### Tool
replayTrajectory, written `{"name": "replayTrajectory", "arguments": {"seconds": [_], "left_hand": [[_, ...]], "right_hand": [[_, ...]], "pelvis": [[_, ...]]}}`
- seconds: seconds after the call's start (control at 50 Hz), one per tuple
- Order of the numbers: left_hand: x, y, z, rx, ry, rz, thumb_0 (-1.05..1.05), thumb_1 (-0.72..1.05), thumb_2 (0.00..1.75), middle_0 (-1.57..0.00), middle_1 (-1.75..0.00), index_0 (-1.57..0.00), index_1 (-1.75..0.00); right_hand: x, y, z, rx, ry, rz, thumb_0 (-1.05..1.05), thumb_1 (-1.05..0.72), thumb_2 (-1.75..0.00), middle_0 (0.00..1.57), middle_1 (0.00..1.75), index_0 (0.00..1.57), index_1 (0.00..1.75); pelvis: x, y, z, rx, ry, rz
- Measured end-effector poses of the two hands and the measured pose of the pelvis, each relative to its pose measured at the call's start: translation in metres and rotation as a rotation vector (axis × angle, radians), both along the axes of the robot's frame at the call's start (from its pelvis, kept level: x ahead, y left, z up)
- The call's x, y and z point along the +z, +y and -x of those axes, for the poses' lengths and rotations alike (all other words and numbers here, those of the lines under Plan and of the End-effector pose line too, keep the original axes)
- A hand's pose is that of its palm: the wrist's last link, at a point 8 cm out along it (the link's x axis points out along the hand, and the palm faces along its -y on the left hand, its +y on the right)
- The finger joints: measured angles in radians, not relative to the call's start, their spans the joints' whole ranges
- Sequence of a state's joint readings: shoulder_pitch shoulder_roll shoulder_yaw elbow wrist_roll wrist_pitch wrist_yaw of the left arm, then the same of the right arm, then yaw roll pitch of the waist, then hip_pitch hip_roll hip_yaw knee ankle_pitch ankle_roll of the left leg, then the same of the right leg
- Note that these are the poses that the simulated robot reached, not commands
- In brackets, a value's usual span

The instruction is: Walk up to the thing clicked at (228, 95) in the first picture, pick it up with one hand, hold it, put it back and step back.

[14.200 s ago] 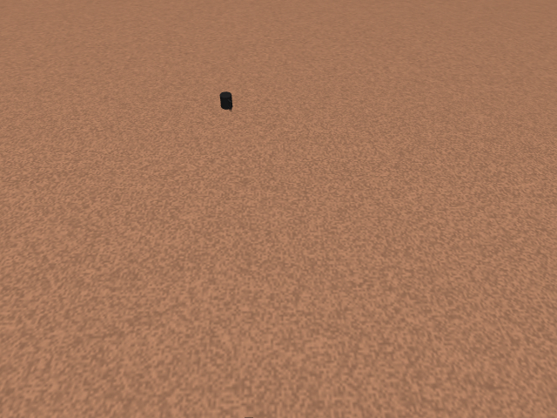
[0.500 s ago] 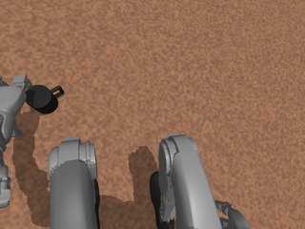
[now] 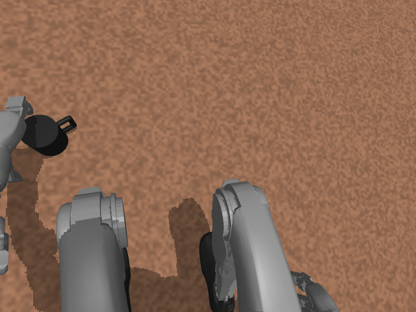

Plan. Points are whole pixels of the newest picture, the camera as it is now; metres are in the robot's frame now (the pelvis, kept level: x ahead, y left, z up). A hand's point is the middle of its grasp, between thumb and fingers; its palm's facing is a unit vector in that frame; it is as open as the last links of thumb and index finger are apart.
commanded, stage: rise first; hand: left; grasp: from above
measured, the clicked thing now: (52, 132) +0.47 +0.31 -0.28
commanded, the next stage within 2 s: approach in 0.98 s
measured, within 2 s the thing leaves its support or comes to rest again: neither
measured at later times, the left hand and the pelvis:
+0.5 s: hand (6, 142) +0.41 +0.35 -0.18, palm faces -0.45 -0.10 -0.89, open 14.1 cm; pelvis +0.00 +0.00 +0.00, yaw -1 degrees
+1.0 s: hand (1, 140) +0.41 +0.35 -0.16, palm faces -0.45 -0.10 -0.89, open 14.1 cm; pelvis +0.00 +0.00 +0.00, yaw +0 degrees
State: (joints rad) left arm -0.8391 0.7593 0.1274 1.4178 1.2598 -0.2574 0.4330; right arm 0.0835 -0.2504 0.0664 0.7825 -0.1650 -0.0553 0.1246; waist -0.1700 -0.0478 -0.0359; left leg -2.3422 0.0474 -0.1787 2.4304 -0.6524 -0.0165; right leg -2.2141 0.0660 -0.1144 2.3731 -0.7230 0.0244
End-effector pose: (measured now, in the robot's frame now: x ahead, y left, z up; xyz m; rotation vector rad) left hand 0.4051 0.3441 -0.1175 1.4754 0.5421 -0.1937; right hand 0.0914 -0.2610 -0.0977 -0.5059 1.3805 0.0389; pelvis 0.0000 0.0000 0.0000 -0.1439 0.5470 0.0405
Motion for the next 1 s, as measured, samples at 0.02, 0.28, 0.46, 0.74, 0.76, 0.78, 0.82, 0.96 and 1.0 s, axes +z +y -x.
{"name": "replayTrajectory", "arguments": {"seconds": [0.02, 0.28, 0.46, 0.74, 0.76, 0.78, 0.82, 0.96, 1.0], "left_hand": [[0.0, 0.0, -0.001, 0.0, 0.002, -0.001, 0.0, -0.55, 1.02, -0.08, -1.03, -0.08, -1.03], [-0.002, 0.004, -0.009, 0.006, 0.006, -0.004, 0.0, -0.55, 1.02, -0.08, -1.04, -0.08, -1.04], [-0.001, 0.007, -0.014, 0.008, 0.008, -0.011, 0.0, -0.55, 1.02, -0.08, -1.04, -0.08, -1.04], [0.007, 0.006, -0.016, -0.001, 0.001, -0.003, 0.0, -0.55, 1.01, -0.08, -1.05, -0.08, -1.04], [0.008, 0.006, -0.015, -0.001, 0.001, -0.006, 0.0, -0.55, 1.01, -0.08, -1.05, -0.08, -1.04], [0.008, 0.006, -0.015, 0.0, 0.002, -0.008, 0.0, -0.55, 1.01, -0.08, -1.05, -0.08, -1.05], [0.009, 0.006, -0.014, 0.002, 0.006, -0.008, 0.0, -0.55, 1.01, -0.08, -1.05, -0.08, -1.05], [0.012, 0.009, -0.014, 0.007, 0.005, -0.01, 0.0, -0.55, 1.01, -0.08, -1.05, -0.08, -1.05], [0.012, 0.01, -0.014, 0.008, 0.004, -0.012, 0.0, -0.55, 1.01, -0.08, -1.05, -0.08, -1.05]], "right_hand": [[0.0, 0.0, 0.001, 0.0, 0.001, 0.0, 0.0, -0.91, -0.9, 0.2, 0.3, 0.2, 0.3], [0.003, 0.0, 0.012, -0.005, 0.019, 0.01, 0.0, -0.91, -0.9, 0.2, 0.3, 0.2, 0.3], [0.003, -0.002, 0.015, -0.002, 0.027, 0.01, 0.0, -0.91, -0.9, 0.2, 0.3, 0.2, 0.3], [0.005, 0.0, 0.01, -0.005, 0.018, 0.005, 0.0, -0.91, -0.9, 0.2, 0.3, 0.2, 0.3], [0.005, 0.0, 0.009, -0.003, 0.016, 0.005, 0.0, -0.91, -0.9, 0.2, 0.3, 0.2, 0.3], [0.005, 0.0, 0.009, -0.003, 0.014, 0.004, 0.0, -0.91, -0.9, 0.2, 0.3, 0.2, 0.3], [0.006, 0.0, 0.008, -0.001, 0.011, 0.003, 0.0, -0.91, -0.9, 0.2, 0.3, 0.2, 0.3], [0.007, 0.0, 0.008, 0.004, 0.003, 0.007, 0.0, -0.91, -0.9, 0.2, 0.3, 0.2, 0.3], [0.008, 0.0, 0.008, 0.002, 0.004, 0.008, 0.0, -0.91, -0.9, 0.2, 0.3, 0.2, 0.3]], "pelvis": [[0.0, 0.0, 0.0, 0.0, -0.001, 0.0], [-0.003, 0.001, 0.001, -0.003, -0.008, 0.006], [-0.003, 0.0, 0.001, -0.005, -0.008, 0.007], [0.0, 0.001, 0.0, -0.004, -0.003, 0.01], [0.001, 0.001, 0.0, -0.003, -0.003, 0.01], [0.001, 0.001, 0.0, -0.003, -0.003, 0.009], [0.001, 0.0, 0.001, -0.002, -0.004, 0.008], [0.002, 0.0, 0.002, -0.002, -0.005, 0.009], [0.002, 0.0, 0.002, 0.0, -0.005, 0.009]]}}
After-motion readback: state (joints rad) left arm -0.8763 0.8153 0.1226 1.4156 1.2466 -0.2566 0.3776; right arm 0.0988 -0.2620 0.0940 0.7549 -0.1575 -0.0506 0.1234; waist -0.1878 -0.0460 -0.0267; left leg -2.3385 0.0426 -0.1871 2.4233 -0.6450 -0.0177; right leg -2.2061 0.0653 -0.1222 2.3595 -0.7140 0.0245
